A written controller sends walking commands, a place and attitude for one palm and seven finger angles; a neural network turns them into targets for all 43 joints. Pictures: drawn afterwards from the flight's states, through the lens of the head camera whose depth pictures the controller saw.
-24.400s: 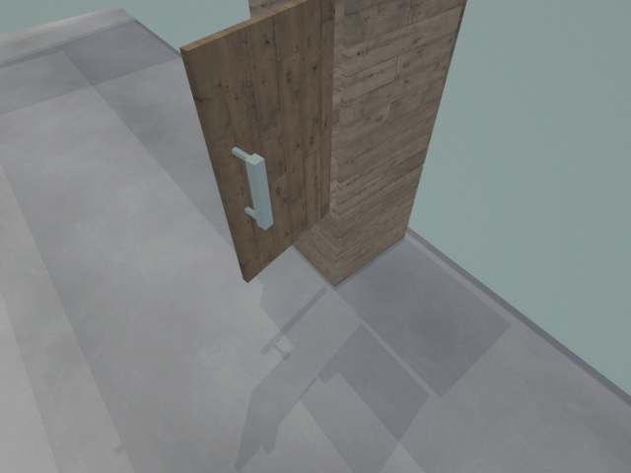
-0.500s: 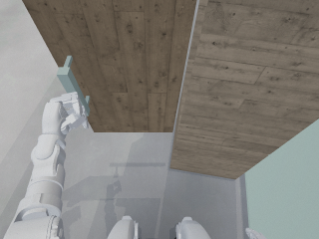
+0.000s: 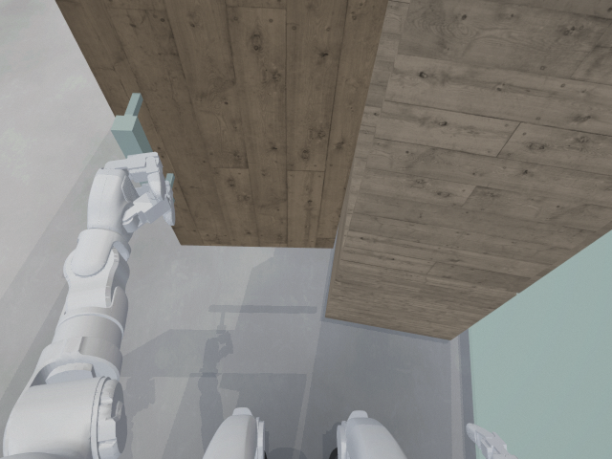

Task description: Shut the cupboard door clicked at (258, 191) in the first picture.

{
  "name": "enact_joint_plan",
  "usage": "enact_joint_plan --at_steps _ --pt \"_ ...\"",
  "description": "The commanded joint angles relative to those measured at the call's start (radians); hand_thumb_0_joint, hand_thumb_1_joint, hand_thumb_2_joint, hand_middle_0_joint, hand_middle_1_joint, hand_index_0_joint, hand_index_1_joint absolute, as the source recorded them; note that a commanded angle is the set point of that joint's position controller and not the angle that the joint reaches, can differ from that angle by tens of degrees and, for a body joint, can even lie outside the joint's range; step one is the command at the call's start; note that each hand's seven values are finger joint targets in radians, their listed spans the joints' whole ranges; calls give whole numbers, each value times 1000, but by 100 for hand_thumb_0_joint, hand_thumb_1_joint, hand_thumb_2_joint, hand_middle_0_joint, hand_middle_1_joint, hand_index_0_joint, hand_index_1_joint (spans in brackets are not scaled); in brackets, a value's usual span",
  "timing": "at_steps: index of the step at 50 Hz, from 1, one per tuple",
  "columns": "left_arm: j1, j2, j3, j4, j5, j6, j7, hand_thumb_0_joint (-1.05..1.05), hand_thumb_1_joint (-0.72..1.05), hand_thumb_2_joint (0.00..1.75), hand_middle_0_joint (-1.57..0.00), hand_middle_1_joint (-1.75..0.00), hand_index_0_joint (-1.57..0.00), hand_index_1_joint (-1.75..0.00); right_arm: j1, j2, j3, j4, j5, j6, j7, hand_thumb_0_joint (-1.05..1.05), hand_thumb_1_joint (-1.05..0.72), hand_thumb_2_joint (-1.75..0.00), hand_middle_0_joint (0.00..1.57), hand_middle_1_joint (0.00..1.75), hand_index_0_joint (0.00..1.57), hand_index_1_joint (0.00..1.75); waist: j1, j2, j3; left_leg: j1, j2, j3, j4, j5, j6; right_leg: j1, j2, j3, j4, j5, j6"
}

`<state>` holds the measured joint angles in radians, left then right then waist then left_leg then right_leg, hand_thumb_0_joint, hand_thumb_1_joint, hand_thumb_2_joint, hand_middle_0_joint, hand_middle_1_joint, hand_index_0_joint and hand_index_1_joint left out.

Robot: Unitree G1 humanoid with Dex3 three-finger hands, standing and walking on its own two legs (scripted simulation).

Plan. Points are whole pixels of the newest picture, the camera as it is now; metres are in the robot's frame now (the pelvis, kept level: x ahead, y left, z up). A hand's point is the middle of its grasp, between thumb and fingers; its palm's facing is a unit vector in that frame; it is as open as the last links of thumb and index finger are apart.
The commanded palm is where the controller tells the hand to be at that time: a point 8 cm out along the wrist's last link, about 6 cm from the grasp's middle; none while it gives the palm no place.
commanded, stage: push the door shut along its arc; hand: left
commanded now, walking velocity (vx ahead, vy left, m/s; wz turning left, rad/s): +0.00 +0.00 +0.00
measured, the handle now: (151, 158) +0.51 +0.22 +0.05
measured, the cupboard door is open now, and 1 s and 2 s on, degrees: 100 77 67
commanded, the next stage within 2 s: pull the fist back off the door in 1.64 s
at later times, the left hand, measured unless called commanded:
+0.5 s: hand (168, 170) +0.48 +0.19 +0.06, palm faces -0.15 -0.99 -0.03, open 3.1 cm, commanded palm +0.48 +0.21 +0.06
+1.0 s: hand (201, 136) +0.54 +0.15 +0.06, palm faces -0.28 -0.96 -0.01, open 3.1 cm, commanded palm +0.55 +0.17 +0.06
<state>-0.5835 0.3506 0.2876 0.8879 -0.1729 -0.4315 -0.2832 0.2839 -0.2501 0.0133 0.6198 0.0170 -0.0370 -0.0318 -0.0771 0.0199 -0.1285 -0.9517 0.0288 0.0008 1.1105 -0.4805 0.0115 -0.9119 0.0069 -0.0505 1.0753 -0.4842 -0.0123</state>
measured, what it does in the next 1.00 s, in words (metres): stands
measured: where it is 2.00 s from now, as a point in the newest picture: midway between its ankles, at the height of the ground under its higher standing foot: outside the picture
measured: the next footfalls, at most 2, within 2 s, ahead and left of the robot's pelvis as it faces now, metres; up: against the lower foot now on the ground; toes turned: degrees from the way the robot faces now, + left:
none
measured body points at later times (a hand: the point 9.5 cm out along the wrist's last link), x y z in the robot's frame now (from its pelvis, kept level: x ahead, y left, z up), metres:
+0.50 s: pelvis -0.02 +0.00 -0.02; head +0.11 +0.02 +0.41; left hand +0.48 +0.24 +0.07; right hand +0.02 -0.28 -0.13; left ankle +0.03 +0.11 -0.66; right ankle +0.02 -0.12 -0.66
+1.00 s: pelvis -0.01 +0.02 -0.03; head +0.15 +0.04 +0.39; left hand +0.55 +0.21 +0.07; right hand -0.03 -0.25 -0.13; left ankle +0.03 +0.11 -0.66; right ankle +0.02 -0.12 -0.66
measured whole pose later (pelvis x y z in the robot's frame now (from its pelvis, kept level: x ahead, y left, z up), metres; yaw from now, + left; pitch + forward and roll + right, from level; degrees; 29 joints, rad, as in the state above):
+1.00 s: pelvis -0.01 +0.02 -0.03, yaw -2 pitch +27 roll -5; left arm -1.13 0.59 0.30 1.25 -0.08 -0.30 -0.44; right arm 0.39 -0.26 0.05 0.67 0.00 -0.05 -0.02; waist -0.22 0.04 -0.12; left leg -1.22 0.04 -0.02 1.25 -0.51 0.03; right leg -1.15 0.02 -0.07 1.16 -0.48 0.00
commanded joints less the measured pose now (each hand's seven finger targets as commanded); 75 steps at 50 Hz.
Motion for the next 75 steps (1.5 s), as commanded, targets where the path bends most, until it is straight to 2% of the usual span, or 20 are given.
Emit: enact_joint_plan --at_steps 1,3,6,7,9,12,16,17,19,22,26,28,38,42,47,52,61,64,69,75 --pt "-426 224 37 -184 -24 -63 -39 0 90 90 -130 -150 -130 -150 107 -165 -57 -81 -1 -23 -14 0 -90 -90 20 30 20 30 -27 52 -424 298 -11 -44 -128 326 8 165 17 31 -115 336 -14" --pt "-476 198 7 -172 -28 -64 -54 0 90 90 -130 -150 -130 -150 108 -163 -59 -73 2 -21 -12 0 -90 -90 20 30 20 30 -43 72 -406 309 -10 -46 -127 299 7 130 18 29 -122 307 -14" --pt "-557 248 24 -133 -21 -69 -67 0 90 90 -130 -150 -130 -150 118 -174 -57 -56 2 -19 -18 0 -90 -90 20 30 20 30 -61 62 -388 275 -9 -54 -119 251 12 102 17 34 -124 263 -14" --pt "-578 214 -11 -119 -18 -66 -75 0 90 90 -130 -150 -130 -150 118 -169 -55 -54 1 -21 -17 0 -90 -90 20 30 20 30 -71 74 -384 278 -12 -55 -115 239 14 89 18 34 -125 249 -15" --pt "-608 239 -1 -85 -14 -62 -85 0 90 90 -130 -150 -130 -150 128 -178 -57 -43 3 -22 -20 0 -90 -90 20 30 20 30 -81 56 -391 271 -9 -60 -109 222 16 72 20 34 -126 228 -16" --pt "-683 229 -28 -69 -13 -58 -105 0 90 90 -130 -150 -130 -150 140 -181 -54 -28 1 -29 -20 0 -90 -90 20 30 20 30 -94 111 -419 294 -10 -70 -98 226 16 36 20 32 -119 212 -20" --pt "-746 302 11 -12 -12 -40 -131 0 90 90 -130 -150 -130 -150 154 -195 -51 -18 2 -32 -23 0 -90 -90 20 30 20 30 -108 83 -434 229 -9 -67 -74 192 23 33 22 41 -114 181 -18" --pt "-767 276 -21 11 -8 -30 -139 0 90 90 -130 -150 -130 -150 153 -190 -47 -13 2 -34 -22 0 -90 -90 20 30 20 30 -124 102 -417 217 -10 -66 -67 174 25 14 23 43 -116 165 -18" --pt "-795 312 -3 40 -2 -19 -148 0 90 90 -130 -150 -130 -150 167 -197 -46 -8 1 -37 -22 0 -90 -90 20 30 20 30 -129 99 -407 198 -7 -71 -60 169 26 0 26 41 -109 155 -21" --pt "-858 299 -27 34 6 -10 -157 0 90 90 -130 -150 -130 -150 184 -202 -48 -1 -3 -45 -20 0 -90 -90 20 30 20 30 -144 151 -451 252 -3 -86 -51 187 23 -62 27 28 -94 152 -24" --pt "-898 364 19 55 10 9 -168 0 90 90 -130 -150 -130 -150 209 -215 -47 -1 -4 -48 -18 0 -90 -90 20 30 20 30 -148 136 -496 239 1 -88 -33 212 26 -63 30 26 -82 161 -22" --pt "-910 363 11 55 20 18 -172 0 90 90 -130 -150 -130 -150 216 -211 -46 1 -6 -46 -14 0 -90 -90 20 30 20 30 -143 184 -498 260 2 -90 -29 233 20 -83 31 23 -76 169 -27" --pt "-1026 379 4 94 50 50 -169 0 90 90 -130 -150 -130 -150 260 -219 -42 15 -14 -40 -5 0 -90 -90 20 30 20 30 -184 194 -492 298 13 -116 -19 261 17 -165 41 0 -64 167 -27" --pt "-1049 352 -20 96 59 52 -171 0 90 90 -130 -150 -130 -150 272 -220 -44 22 -21 -42 -2 0 -90 -90 20 30 20 30 -190 242 -522 367 14 -135 -17 304 9 -211 42 -11 -57 178 -33" --pt "-1066 421 32 171 68 83 -174 0 90 90 -130 -150 -130 -150 289 -224 -36 21 -24 -33 -5 0 -90 -90 20 30 20 30 -200 188 -494 289 14 -121 3 312 18 -189 46 -11 -51 189 -30" --pt "-1098 383 -6 163 86 88 -175 0 90 90 -130 -150 -130 -150 299 -222 -39 23 -30 -27 -1 0 -90 -90 20 30 20 30 -212 234 -516 357 21 -142 12 374 8 -244 49 -21 -35 208 -32" --pt "-1139 537 91 181 121 111 -173 0 90 90 -130 -150 -130 -150 319 -222 -29 8 -37 -18 -7 0 -90 -90 20 30 20 30 -208 218 -578 256 15 -105 64 437 20 -154 54 -7 -5 292 -25" --pt "-1128 542 84 194 130 128 -189 0 90 90 -130 -150 -130 -150 320 -221 -30 7 -38 -13 -5 0 -90 -90 20 30 20 30 -213 215 -580 231 14 -96 75 439 23 -134 57 -5 -4 315 -23" --pt "-1239 481 20 198 128 158 -209 0 90 90 -130 -150 -130 -150 331 -220 -34 34 -38 -19 -14 0 -90 -90 20 30 20 30 -260 205 -565 221 14 -94 96 406 33 -170 61 -4 -13 302 -19" --pt "-1333 426 -30 178 119 176 -223 0 90 90 -130 -150 -130 -150 337 -217 -32 62 -43 -39 -21 0 -90 -90 20 30 20 30 -283 293 -594 294 15 -101 120 456 33 -252 65 -18 0 303 -30"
